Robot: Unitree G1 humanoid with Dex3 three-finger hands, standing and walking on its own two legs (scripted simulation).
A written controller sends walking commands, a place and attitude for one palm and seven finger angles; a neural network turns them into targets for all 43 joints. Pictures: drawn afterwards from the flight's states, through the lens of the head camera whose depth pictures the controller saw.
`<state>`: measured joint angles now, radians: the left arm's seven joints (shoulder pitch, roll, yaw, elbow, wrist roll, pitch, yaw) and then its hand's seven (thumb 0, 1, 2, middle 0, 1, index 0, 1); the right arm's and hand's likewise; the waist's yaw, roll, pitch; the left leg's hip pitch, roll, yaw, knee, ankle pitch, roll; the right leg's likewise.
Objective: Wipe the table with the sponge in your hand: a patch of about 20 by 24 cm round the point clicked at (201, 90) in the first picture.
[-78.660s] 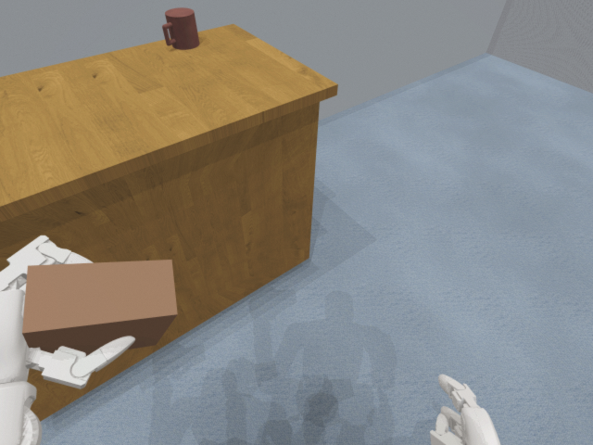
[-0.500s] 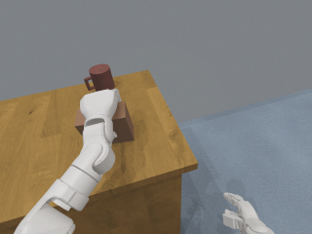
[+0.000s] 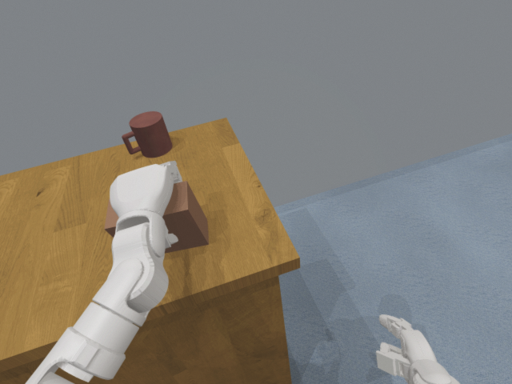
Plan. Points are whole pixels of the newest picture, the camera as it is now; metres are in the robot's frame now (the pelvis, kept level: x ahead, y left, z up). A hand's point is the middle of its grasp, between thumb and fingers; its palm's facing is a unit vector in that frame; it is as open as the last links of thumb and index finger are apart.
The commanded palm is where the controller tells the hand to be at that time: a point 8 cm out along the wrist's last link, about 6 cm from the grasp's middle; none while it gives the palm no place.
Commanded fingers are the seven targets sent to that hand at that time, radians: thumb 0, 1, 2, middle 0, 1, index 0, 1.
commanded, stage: slide back across to the middle lane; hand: left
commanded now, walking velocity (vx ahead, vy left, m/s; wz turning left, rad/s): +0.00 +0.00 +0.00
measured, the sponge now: (166, 229) +0.34 +0.19 +0.09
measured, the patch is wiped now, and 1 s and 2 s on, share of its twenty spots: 1.00 1.00 1.00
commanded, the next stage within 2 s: wipe forward along the middle lane in 0.72 s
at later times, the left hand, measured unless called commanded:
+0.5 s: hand (146, 217) +0.31 +0.19 +0.16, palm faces +0.19 -0.18 -0.96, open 9.7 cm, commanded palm +0.26 +0.22 +0.20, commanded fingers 0.00 0.10 1.30 -1.20 -1.60 -1.20 -1.60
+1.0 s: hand (113, 226) +0.30 +0.25 +0.15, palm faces +0.06 -0.07 -1.00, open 9.7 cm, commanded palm +0.27 +0.26 +0.20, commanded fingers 0.00 0.10 1.30 -1.20 -1.60 -1.20 -1.60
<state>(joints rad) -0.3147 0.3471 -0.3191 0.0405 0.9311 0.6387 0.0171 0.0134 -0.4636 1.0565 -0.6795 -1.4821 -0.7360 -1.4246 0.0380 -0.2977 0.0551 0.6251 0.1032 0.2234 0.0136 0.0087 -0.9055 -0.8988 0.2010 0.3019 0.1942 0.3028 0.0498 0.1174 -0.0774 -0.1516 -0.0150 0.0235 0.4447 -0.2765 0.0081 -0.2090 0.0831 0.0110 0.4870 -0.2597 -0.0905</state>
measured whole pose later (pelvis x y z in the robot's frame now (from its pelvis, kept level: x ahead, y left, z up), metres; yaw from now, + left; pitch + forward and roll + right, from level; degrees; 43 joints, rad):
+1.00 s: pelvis -0.01 -0.01 +0.00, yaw +0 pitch -2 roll +2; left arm -0.21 0.51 -0.15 -0.03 0.88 0.50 -0.13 0.00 -0.50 1.06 -0.74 -1.41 -0.80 -1.35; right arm 0.03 -0.30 0.05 0.66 0.07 0.15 -0.06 0.01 -0.90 -0.90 0.20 0.30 0.20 0.30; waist 0.08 0.12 -0.03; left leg -0.14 -0.02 0.00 0.44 -0.26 0.01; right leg -0.20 0.08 0.01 0.49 -0.25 -0.10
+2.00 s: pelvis -0.01 +0.01 +0.00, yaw +2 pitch +3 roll +0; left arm -0.66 0.53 -0.14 0.61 0.94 0.29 -0.10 0.00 -0.53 1.08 -0.77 -1.40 -0.82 -1.35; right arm 0.15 -0.30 0.05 0.67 0.09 0.15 -0.07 0.01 -0.90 -0.90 0.20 0.30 0.20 0.30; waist 0.02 0.08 -0.07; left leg -0.26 -0.03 -0.03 0.46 -0.25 0.02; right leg -0.29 0.07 -0.01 0.46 -0.22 -0.08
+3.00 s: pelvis +0.03 +0.04 +0.01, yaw +1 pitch +6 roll -1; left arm -0.70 0.65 -0.02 0.70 0.96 0.16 -0.11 0.00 -0.52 1.07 -0.75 -1.41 -0.79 -1.38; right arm 0.19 -0.31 0.03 0.67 0.08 0.20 -0.05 0.00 -0.90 -0.90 0.20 0.30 0.20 0.30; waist -0.01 0.08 -0.06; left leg -0.23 -0.05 -0.01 0.39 -0.26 0.06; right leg -0.24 0.05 0.01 0.36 -0.22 -0.04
